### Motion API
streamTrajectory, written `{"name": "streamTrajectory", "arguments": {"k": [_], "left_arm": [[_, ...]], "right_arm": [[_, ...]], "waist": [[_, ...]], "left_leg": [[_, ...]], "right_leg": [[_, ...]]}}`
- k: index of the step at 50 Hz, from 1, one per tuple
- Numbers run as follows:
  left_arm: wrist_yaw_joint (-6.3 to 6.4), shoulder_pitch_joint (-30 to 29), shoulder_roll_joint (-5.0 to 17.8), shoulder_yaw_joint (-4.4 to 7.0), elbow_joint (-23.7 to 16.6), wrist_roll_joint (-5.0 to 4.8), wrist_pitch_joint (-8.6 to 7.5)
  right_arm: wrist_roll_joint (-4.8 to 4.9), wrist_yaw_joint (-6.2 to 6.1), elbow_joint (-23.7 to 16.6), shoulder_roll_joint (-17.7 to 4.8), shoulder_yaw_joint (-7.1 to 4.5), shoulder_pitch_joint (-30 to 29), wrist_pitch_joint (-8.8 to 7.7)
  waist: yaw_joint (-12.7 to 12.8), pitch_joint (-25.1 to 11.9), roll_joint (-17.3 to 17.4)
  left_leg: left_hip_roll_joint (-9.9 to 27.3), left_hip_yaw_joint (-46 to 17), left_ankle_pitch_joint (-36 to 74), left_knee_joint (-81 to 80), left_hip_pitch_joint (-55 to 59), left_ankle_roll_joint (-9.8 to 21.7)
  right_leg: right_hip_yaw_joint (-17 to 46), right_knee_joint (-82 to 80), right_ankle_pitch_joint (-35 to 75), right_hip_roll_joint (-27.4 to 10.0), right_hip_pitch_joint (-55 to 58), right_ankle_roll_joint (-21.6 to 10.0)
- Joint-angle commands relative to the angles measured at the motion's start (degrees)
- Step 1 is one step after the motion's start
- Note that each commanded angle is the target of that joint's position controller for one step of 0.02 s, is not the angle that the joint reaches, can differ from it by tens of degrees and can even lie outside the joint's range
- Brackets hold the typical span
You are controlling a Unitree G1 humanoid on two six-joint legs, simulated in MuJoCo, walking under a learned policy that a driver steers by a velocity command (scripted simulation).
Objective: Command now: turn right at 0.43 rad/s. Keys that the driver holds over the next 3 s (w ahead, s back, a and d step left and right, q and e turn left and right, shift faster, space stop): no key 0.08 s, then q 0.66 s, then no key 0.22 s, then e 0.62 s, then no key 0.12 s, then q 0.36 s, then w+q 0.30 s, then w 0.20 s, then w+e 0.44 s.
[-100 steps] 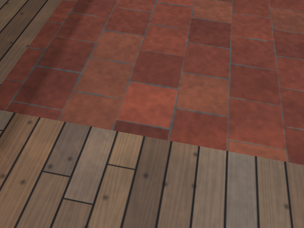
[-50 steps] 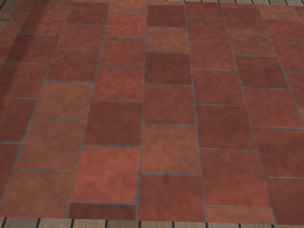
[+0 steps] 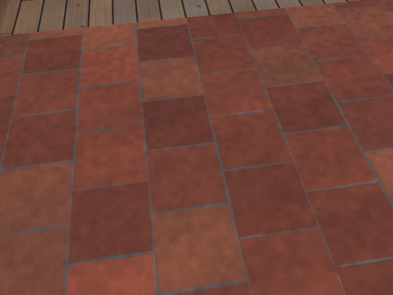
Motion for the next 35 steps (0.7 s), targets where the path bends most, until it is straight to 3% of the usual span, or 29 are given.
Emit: {"name": "streamTrajectory", "arguments": {"k": [1, 2, 3, 4, 5, 6, 8, 9, 11, 13, 15, 20, 23, 24, 25, 26, 27, 28, 29, 30, 31, 35], "left_arm": [[0.97, 5.9, 10.2, 3.38, -2.8, 0.39, -0.56], [1.45, 5.2, 15.5, 3.99, -4.4, 1.71, -0.92], [1.05, 7.2, 11.5, 2.9, -4.0, 3.03, -2.18], [0.92, 4.9, 9.8, 2.09, -3.3, 3.11, -3.17], [1.09, 1.2, 7.8, 1.56, -3.0, 2.4, -3.69], [1.24, -1.8, 5.4, 0.62, -2.9, 1.73, -3.9], [1.55, -3.8, 1.8, -1.01, -1.5, 2.32, -4.3], [1.63, -4.2, 1.3, -1.17, -0.8, 2.67, -4.43], [1.87, -4.3, 2.5, -0.85, 0.4, 3.0, -4.42], [2.23, -3.2, 5.9, 0.18, 1.7, 2.73, -3.85], [2.53, -2.9, 7.8, 0.9, 2.3, 2.15, -3.19], [3.16, -4.4, 7.6, 1.45, 2.9, 1.63, -2.35], [3.45, -6.4, 7.7, 1.82, 3.0, 0.86, -1.72], [3.57, -6.4, 7.7, 1.95, 3.4, 0.29, -1.44], [3.52, -4.1, 6.7, 1.96, 4.4, 0.03, -1.43], [3.22, -4.5, 3.5, 1.22, 2.7, 2.37, -1.8], [3.49, -11.4, 3.6, 1.11, 0.3, 2.43, -2.13], [3.39, -10.9, 5.2, 1.71, 0.6, 1.76, -2.22], [3.26, -9.3, 5.7, 2.09, 1.6, 1.06, -2.17], [3.5, -7.6, 5.9, 2.36, 2.9, 1.05, -2.11], [3.78, -7.2, 6.7, 2.65, 3.3, 1.42, -2.07], [3.56, -6.0, 5.0, 2.32, 3.7, 0.74, -2.62]], "right_arm": [[-0.86, 0.61, -1.3, -6.2, -1.66, 3.4, -1.26], [-3.06, 0.72, -4.5, -3.2, -0.26, 0.9, -1.57], [-1.98, 0.23, -4.7, -6.7, -1.37, -3.4, -1.46], [-0.57, 0.14, -4.2, -7.7, -1.86, -3.5, -0.99], [-0.37, -0.12, -2.5, -7.2, -1.93, -1.5, -0.52], [-0.81, -0.41, -1.1, -7.2, -1.99, -0.1, -0.05], [-0.93, -0.14, 1.1, -5.5, -1.57, 3.6, 0.31], [-0.61, 0.14, 1.7, -4.5, -1.15, 4.4, 0.33], [-0.42, 0.43, 1.3, -3.8, -0.4, 2.1, 0.28], [-0.23, 0.44, -0.1, -5.8, -0.63, 0.1, 0.34], [0.14, 0.36, -0.7, -7.1, -0.95, 0.3, 0.48], [0.19, 0.84, -1.2, -5.4, -0.82, 1.9, 0.75], [0.29, 1.8, -0.8, -4.7, -0.85, 4.5, 0.84], [0.17, 2.07, -0.4, -4.9, -1.0, 6.1, 0.77], [-0.29, 1.94, -0.7, -7.3, -1.65, 6.6, 0.67], [-0.46, 0.92, -1.7, -14.2, -3.32, 7.4, 0.46], [-2.09, 1.35, -2.6, -14.8, -3.19, 8.4, -0.38], [-2.66, 1.66, -3.1, -13.5, -2.78, 7.6, -1.6], [-1.88, 1.5, -3.3, -12.4, -2.65, 4.7, -2.38], [-0.79, 1.25, -3.7, -11.4, -2.5, 2.1, -2.46], [0.01, 0.86, -4.1, -10.1, -2.02, 0.8, -2.37], [-0.25, 0.05, -4.8, -9.9, -1.86, 2.4, -1.4]], "waist": [[1.4, -9.2, -4.4], [1.4, -9.3, -19.3], [5.9, -12.5, -11.6], [4.2, -10.0, -9.4], [2.3, -8.9, -7.4], [1.3, -7.9, -7.0], [-0.8, -8.4, -7.6], [-0.9, -8.3, -7.9], [0.8, -6.7, -8.1], [2.3, -5.2, -8.1], [2.9, -3.8, -7.6], [2.0, -4.1, -6.1], [-0.1, -6.1, -6.4], [-1.2, -6.3, -6.2], [-1.0, -5.9, -2.1], [1.2, -6.9, 13.4], [-2.9, -6.4, 16.2], [-2.5, -7.2, 8.3], [-0.5, -6.1, 5.6], [0.6, -5.3, 3.4], [1.0, -5.2, 3.9], [0.8, -6.8, 5.4]], "left_leg": [[5.0, -1.4, 7.5, 11.2, -6.4, 2.8], [-3.2, -0.2, -21.1, 24.5, -21.6, -2.2], [-2.9, -8.3, -23.8, 34.0, -21.4, -2.5], [-2.0, -9.6, -20.3, 36.6, -21.4, -2.0], [-1.2, -10.2, -16.1, 35.2, -20.9, -1.7], [-0.6, -10.6, -12.3, 33.1, -19.6, -2.1], [-1.1, -10.0, -5.8, 29.8, -11.8, -3.1], [-1.0, -9.8, -4.3, 25.3, -9.6, -3.3], [-1.0, -9.2, -3.6, 17.2, -6.7, -3.2], [-1.6, -8.3, -6.2, 14.8, -7.2, -2.9], [-1.8, -7.8, -8.6, 15.1, -9.2, -2.4], [-1.9, -6.6, -11.3, 15.6, -9.9, -0.9], [-3.5, -3.9, -5.2, 6.9, -4.2, 1.0], [-4.4, -3.3, 1.2, 0.2, -0.7, 2.5], [-3.0, -8.1, 11.8, -6.6, 3.5, 5.0], [9.6, -26.4, 32.5, -8.4, 12.0, 11.2], [17.6, -37.7, 39.8, -10.9, 11.2, 22.4], [16.1, -34.8, 36.5, -11.3, 11.3, 23.1], [12.4, -29.6, 32.7, -10.5, 11.4, 19.7], [9.6, -26.7, 29.6, -10.2, 11.3, 16.7], [8.5, -25.7, 29.7, -10.2, 11.6, 15.4], [5.5, -24.2, 30.1, -10.2, 12.2, 15.3]], "right_leg": [[9.8, -13.7, 26.7, -5.4, 18.5, -6.2], [28.3, -13.0, 43.8, -20.7, 21.9, -17.8], [27.9, -14.1, 40.5, -22.1, 18.2, -23.0], [22.4, -14.4, 36.2, -18.7, 15.6, -20.7], [17.8, -14.6, 30.3, -15.1, 14.3, -17.2], [15.2, -14.8, 28.7, -13.4, 12.9, -15.1], [9.5, -15.5, 30.8, -10.6, 8.5, -13.9], [7.6, -15.8, 28.6, -9.7, 8.3, -13.4], [6.8, -16.5, 23.0, -9.7, 8.0, -13.4], [9.4, -16.7, 19.2, -12.2, 9.1, -15.0], [11.9, -16.9, 17.1, -14.7, 10.0, -16.4], [11.6, -15.0, 25.5, -17.5, 12.8, -17.0], [7.3, -11.2, 28.9, -16.2, 12.6, -14.6], [5.1, -8.6, 26.0, -14.9, 11.3, -12.3], [1.6, -3.0, 17.2, -11.5, 7.5, -7.7], [-5.7, 12.1, -0.5, -4.0, -6.0, -1.3], [-0.4, 23.6, -23.4, 4.1, -15.5, 1.1], [4.8, 31.1, -23.1, 2.3, -17.3, 1.0], [6.1, 32.4, -17.7, 0.9, -18.3, 0.8], [6.2, 30.8, -13.6, 0.3, -19.0, 1.0], [6.6, 29.7, -10.3, -0.2, -18.9, 1.6], [5.9, 24.7, -4.6, 1.4, -15.8, 3.6]]}}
